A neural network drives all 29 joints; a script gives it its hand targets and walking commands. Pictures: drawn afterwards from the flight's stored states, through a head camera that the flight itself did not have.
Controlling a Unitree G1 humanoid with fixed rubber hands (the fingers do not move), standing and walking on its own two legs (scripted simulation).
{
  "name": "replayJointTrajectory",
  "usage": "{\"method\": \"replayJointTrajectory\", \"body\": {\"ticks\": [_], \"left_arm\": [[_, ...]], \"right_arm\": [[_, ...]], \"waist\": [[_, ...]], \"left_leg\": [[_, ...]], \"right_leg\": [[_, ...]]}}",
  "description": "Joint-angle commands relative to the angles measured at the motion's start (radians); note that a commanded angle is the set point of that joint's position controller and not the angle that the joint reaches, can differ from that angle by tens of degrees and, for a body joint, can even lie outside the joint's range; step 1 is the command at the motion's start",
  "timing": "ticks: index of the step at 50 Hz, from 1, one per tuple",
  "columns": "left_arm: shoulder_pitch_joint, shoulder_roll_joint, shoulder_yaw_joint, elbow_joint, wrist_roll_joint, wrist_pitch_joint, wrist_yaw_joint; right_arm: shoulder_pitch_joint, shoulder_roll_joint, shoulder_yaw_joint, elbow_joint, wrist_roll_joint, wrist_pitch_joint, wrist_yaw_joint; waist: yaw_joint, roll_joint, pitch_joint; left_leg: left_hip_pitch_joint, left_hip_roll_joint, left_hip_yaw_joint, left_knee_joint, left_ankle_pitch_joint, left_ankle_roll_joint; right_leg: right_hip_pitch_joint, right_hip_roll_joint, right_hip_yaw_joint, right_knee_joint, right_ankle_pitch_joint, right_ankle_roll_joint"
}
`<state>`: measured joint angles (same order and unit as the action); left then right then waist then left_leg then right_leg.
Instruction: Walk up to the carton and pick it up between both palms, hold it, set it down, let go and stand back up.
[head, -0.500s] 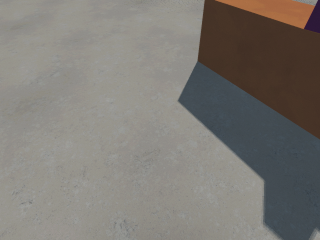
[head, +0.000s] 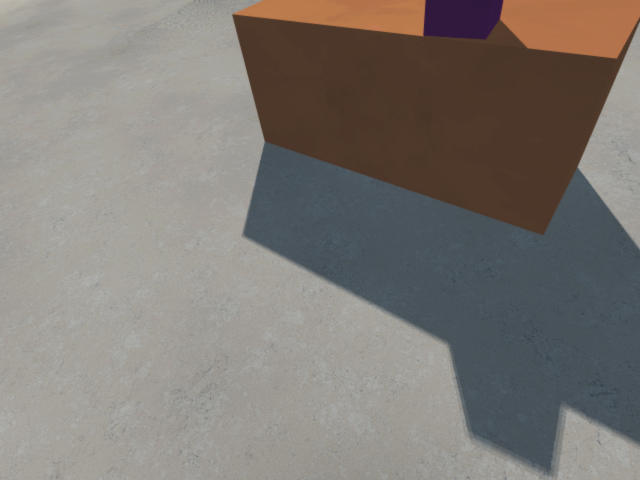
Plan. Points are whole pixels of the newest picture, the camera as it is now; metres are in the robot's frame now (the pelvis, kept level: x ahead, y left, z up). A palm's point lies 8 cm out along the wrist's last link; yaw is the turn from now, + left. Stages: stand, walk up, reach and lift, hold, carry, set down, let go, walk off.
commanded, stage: walk up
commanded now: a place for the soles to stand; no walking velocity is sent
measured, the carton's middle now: out of the picture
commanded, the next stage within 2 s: none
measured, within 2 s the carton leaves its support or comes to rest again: neither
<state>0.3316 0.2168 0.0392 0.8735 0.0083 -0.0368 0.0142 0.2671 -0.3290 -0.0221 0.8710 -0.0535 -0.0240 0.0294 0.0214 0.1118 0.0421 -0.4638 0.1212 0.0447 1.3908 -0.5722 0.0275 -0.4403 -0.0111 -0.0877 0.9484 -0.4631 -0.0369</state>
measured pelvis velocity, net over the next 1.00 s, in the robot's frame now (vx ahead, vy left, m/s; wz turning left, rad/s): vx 0.51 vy -0.09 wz -0.30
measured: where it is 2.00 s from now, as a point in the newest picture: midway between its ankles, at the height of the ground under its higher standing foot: (423, 284)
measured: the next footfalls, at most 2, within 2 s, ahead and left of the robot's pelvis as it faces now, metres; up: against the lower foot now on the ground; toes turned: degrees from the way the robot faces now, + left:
left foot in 0.26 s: +0.37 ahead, +0.13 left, +0.00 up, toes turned +4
right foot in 0.68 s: +0.47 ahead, -0.22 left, +0.00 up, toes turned -27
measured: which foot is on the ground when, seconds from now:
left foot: up 0.00-0.24, down 0.26-0.70, up 0.72-1.00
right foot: down 0.00-0.30, up 0.32-0.66, down 0.68-1.00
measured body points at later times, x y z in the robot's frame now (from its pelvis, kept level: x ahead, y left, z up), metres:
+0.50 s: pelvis +0.26 +0.01 +0.02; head +0.28 +0.01 +0.47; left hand +0.38 +0.26 -0.12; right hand +0.25 -0.23 -0.11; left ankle +0.33 +0.13 -0.68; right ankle +0.26 -0.11 -0.62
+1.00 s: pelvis +0.51 -0.09 +0.03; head +0.52 -0.11 +0.48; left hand +0.59 +0.12 -0.10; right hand +0.54 -0.36 -0.10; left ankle +0.64 +0.01 -0.63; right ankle +0.43 -0.20 -0.68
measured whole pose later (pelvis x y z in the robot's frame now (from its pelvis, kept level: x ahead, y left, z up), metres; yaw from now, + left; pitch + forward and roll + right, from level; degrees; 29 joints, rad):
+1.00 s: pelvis +0.51 -0.09 +0.03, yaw -17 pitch -3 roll -1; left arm 0.39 0.13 0.00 0.85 0.04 -0.09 0.01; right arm 0.24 -0.25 -0.03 0.80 -0.04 -0.02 0.05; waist 0.04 0.05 0.08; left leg -0.59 0.09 0.04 1.04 -0.34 -0.03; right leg -0.19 -0.08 -0.14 0.68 -0.43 0.01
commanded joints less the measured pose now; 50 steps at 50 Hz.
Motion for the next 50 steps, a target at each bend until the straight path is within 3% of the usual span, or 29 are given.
{"method": "replayJointTrajectory", "body": {"ticks": [1, 3, 5, 9, 11, 13, 14, 15, 16, 17, 20, 21, 22, 25, 27, 29, 31, 34, 35, 36, 37, 38, 39, 40, 42, 44, 47, 49, 50], "left_arm": [[0.135, 0.214, 0.039, -0.034, 0.019, -0.036, 0.013], [0.108, 0.198, 0.030, -0.037, 0.021, -0.048, 0.015], [0.087, 0.180, 0.029, -0.037, 0.019, -0.052, 0.005], [-0.010, 0.220, 0.045, -0.049, 0.021, -0.068, -0.010], [0.034, 0.196, 0.041, -0.046, 0.022, -0.058, -0.028], [0.085, 0.174, 0.027, -0.038, 0.028, -0.042, -0.035], [0.129, 0.134, 0.021, -0.026, 0.031, -0.034, -0.043], [0.194, 0.076, 0.001, -0.070, 0.021, -0.028, -0.041], [0.278, 0.109, 0.012, -0.077, 0.012, -0.011, -0.044], [0.193, 0.140, 0.014, -0.099, 0.034, 0.003, -0.043], [0.054, 0.095, 0.016, -0.111, 0.048, -0.006, -0.041], [0.049, 0.086, 0.014, -0.121, 0.054, -0.005, -0.046], [0.064, 0.082, 0.017, -0.120, 0.050, 0.002, -0.047], [0.016, 0.086, 0.020, -0.154, 0.037, 0.014, -0.062], [-0.017, 0.076, 0.018, -0.160, 0.029, 0.013, -0.072], [-0.008, 0.060, 0.015, -0.154, 0.019, 0.004, -0.073], [0.004, 0.066, 0.023, -0.134, 0.024, -0.010, -0.072], [0.136, 0.100, 0.034, -0.095, 0.031, -0.032, -0.058], [0.210, 0.152, 0.051, -0.086, 0.032, -0.036, -0.044], [0.323, 0.231, 0.072, -0.098, 0.026, -0.037, -0.022], [0.342, 0.300, 0.081, -0.113, -0.011, -0.025, 0.001], [0.234, 0.313, 0.082, -0.162, -0.016, -0.021, 0.024], [0.183, 0.284, 0.066, -0.172, -0.010, -0.019, 0.028], [0.156, 0.270, 0.059, -0.170, -0.003, -0.024, 0.028], [0.155, 0.198, 0.042, -0.150, 0.001, -0.058, 0.018], [0.112, 0.154, 0.021, -0.138, 0.015, -0.074, 0.009], [0.115, 0.171, 0.030, -0.101, 0.028, -0.079, 0.012], [0.040, 0.172, 0.030, -0.096, 0.038, -0.075, 0.010], [0.049, 0.172, 0.027, -0.086, 0.040, -0.078, -0.001]], "right_arm": [[0.001, -0.036, 0.005, -0.153, -0.014, -0.029, 0.004], [-0.025, -0.033, 0.005, -0.189, -0.007, -0.024, 0.014], [-0.053, -0.012, 0.015, -0.205, -0.002, -0.029, 0.016], [0.007, 0.015, 0.006, -0.200, 0.027, -0.042, 0.022], [0.051, 0.018, -0.011, -0.181, 0.021, -0.045, 0.007], [0.207, -0.007, -0.035, -0.131, 0.012, -0.052, -0.022], [0.325, -0.054, -0.054, -0.104, 0.006, -0.053, -0.032], [0.365, -0.144, -0.060, -0.159, -0.002, -0.053, -0.041], [0.306, -0.208, -0.090, -0.170, 0.008, -0.035, -0.057], [0.224, -0.153, -0.082, -0.188, 0.040, -0.027, -0.064], [0.144, -0.087, -0.056, -0.159, 0.020, -0.070, -0.060], [0.140, -0.083, -0.044, -0.130, 0.014, -0.079, -0.058], [0.110, -0.069, -0.042, -0.121, 0.013, -0.086, -0.054], [0.074, -0.072, -0.039, -0.106, 0.009, -0.087, -0.054], [0.074, -0.093, -0.043, -0.092, 0.005, -0.082, -0.058], [0.058, -0.110, -0.043, -0.078, 0.004, -0.077, -0.049], [0.061, -0.094, -0.036, -0.059, 0.002, -0.072, -0.042], [0.068, -0.108, -0.031, -0.045, -0.007, -0.031, -0.028], [0.129, -0.070, -0.019, -0.044, -0.007, -0.017, -0.019], [0.142, -0.020, 0.009, -0.072, -0.009, -0.008, -0.007], [0.100, -0.044, -0.010, -0.125, 0.015, 0.004, 0.007], [0.073, -0.065, -0.016, -0.138, 0.012, 0.011, 0.006], [0.071, -0.055, -0.010, -0.123, 0.025, 0.008, 0.009], [0.076, -0.040, -0.011, -0.134, 0.031, -0.001, 0.005], [0.062, -0.021, -0.020, -0.125, 0.008, -0.012, 0.001], [0.060, -0.013, -0.028, -0.126, -0.001, -0.014, 0.003], [0.033, 0.016, -0.020, -0.146, 0.009, -0.010, 0.014], [0.007, 0.028, -0.020, -0.167, 0.011, -0.018, 0.022], [-0.004, 0.042, -0.013, -0.168, 0.012, -0.021, 0.024]], "waist": [[0.026, -0.279, 0.064], [0.012, -0.228, 0.110], [0.000, -0.178, 0.179], [-0.063, -0.173, 0.155], [-0.047, -0.146, 0.148], [-0.104, -0.075, 0.082], [-0.154, 0.081, -0.022], [-0.126, 0.183, -0.062], [-0.064, 0.212, -0.138], [-0.053, 0.128, -0.043], [-0.056, 0.073, 0.082], [-0.057, 0.064, 0.061], [-0.029, 0.056, 0.071], [-0.030, 0.068, 0.060], [-0.019, 0.023, 0.085], [-0.004, 0.033, 0.090], [0.007, -0.011, 0.085], [0.064, -0.175, 0.038], [0.086, -0.321, -0.041], [0.128, -0.488, -0.133], [0.124, -0.492, -0.127], [0.106, -0.369, -0.101], [0.073, -0.304, -0.043], [0.076, -0.307, -0.003], [0.048, -0.264, 0.032], [0.032, -0.276, 0.062], [0.030, -0.232, 0.076], [-0.010, -0.229, 0.099], [-0.001, -0.238, 0.071]], "left_leg": [[-0.302, 0.074, -0.059, -0.039, 0.053, -0.009], [-0.349, 0.095, -0.097, -0.140, 0.144, -0.023], [-0.351, 0.068, -0.043, -0.272, 0.280, -0.025], [0.095, 0.012, 0.001, -0.536, 0.504, -0.005], [0.209, -0.070, 0.121, -0.604, 0.490, -0.011], [0.367, -0.109, 0.105, -0.686, 0.373, 0.011], [0.479, -0.020, -0.047, -0.772, 0.196, 0.023], [0.500, 0.261, -0.567, -0.987, -0.276, 0.113], [0.503, 0.405, -0.947, -1.255, -0.648, 0.210], [0.393, 0.441, -1.008, -1.322, -0.753, 0.180], [0.244, 0.353, -0.499, -1.209, -0.328, 0.163], [0.198, 0.331, -0.405, -1.191, -0.256, 0.156], [0.147, 0.322, -0.344, -1.201, -0.211, 0.169], [0.187, 0.348, -0.224, -1.203, -0.186, 0.200], [0.154, 0.360, -0.146, -1.225, -0.164, 0.183], [0.149, 0.311, 0.019, -1.199, -0.081, 0.134], [0.085, 0.278, 0.125, -1.144, -0.038, 0.119], [0.068, 0.209, 0.207, -0.871, -0.049, 0.095], [0.055, 0.132, 0.230, -0.624, 0.024, 0.073], [-0.045, 0.049, 0.236, -0.249, 0.000, 0.021], [-0.245, -0.093, 0.076, -0.085, -0.059, -0.023], [-0.311, -0.005, -0.026, -0.007, -0.017, -0.010], [-0.319, 0.001, -0.066, 0.032, 0.048, -0.016], [-0.344, 0.020, -0.061, 0.029, 0.052, -0.020], [-0.291, 0.023, -0.096, -0.016, 0.100, -0.031], [-0.269, 0.013, -0.121, -0.055, 0.102, -0.057], [-0.258, 0.017, -0.092, -0.258, 0.195, -0.076], [-0.202, 0.018, -0.058, -0.430, 0.288, -0.065], [-0.133, -0.007, -0.002, -0.525, 0.348, -0.055]], "right_leg": [[0.129, -0.319, 0.639, -0.656, -0.290, -0.225], [0.108, -0.315, 0.598, -0.665, -0.340, -0.241], [0.043, -0.257, 0.490, -0.669, -0.241, -0.209], [-0.172, -0.198, 0.297, -0.674, -0.191, -0.179], [-0.148, -0.154, 0.244, -0.576, -0.032, -0.149], [-0.077, -0.093, 0.186, -0.288, 0.226, -0.108], [-0.110, -0.026, 0.108, 0.006, 0.198, -0.072], [-0.236, 0.085, 0.111, 0.303, -0.048, -0.015], [-0.297, 0.057, 0.163, 0.471, -0.108, 0.021], [-0.347, 0.012, 0.170, 0.529, -0.079, 0.023], [-0.349, -0.104, 0.170, 0.430, -0.016, 0.046], [-0.285, -0.105, 0.167, 0.382, -0.010, 0.053], [-0.253, -0.114, 0.155, 0.363, -0.004, 0.061], [-0.276, -0.141, 0.159, 0.200, -0.009, 0.065], [-0.218, -0.155, 0.140, 0.074, 0.074, 0.055], [-0.126, -0.142, 0.093, -0.051, 0.195, 0.047], [0.020, -0.106, 0.033, -0.102, 0.270, 0.038], [0.228, -0.003, -0.060, -0.237, 0.193, 0.040], [0.355, 0.033, -0.008, -0.282, 0.133, 0.022], [0.451, -0.186, 0.425, -0.449, -0.121, -0.051], [0.515, -0.328, 0.851, -0.666, -0.231, -0.164], [0.472, -0.404, 0.923, -0.730, -0.369, -0.198], [0.420, -0.418, 0.820, -0.720, -0.318, -0.194], [0.411, -0.426, 0.733, -0.692, -0.238, -0.209], [0.305, -0.415, 0.586, -0.659, 0.180, -0.200], [0.250, -0.420, 0.460, -0.628, 0.344, -0.240], [0.250, -0.380, 0.352, -0.636, 0.289, -0.232], [0.202, -0.352, 0.240, -0.642, 0.252, -0.189], [0.214, -0.320, 0.163, -0.625, 0.264, -0.164]]}}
